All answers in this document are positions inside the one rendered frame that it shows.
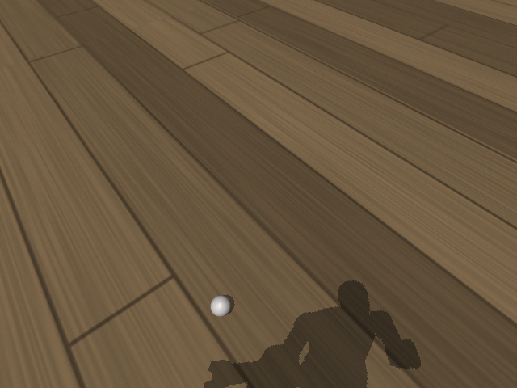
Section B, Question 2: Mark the ball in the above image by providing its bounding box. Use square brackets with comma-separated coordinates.
[210, 295, 230, 317]

